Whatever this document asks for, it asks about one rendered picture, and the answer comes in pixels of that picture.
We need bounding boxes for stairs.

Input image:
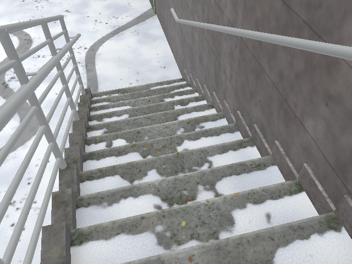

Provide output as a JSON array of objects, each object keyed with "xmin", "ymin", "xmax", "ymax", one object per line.
[{"xmin": 70, "ymin": 78, "xmax": 352, "ymax": 264}]

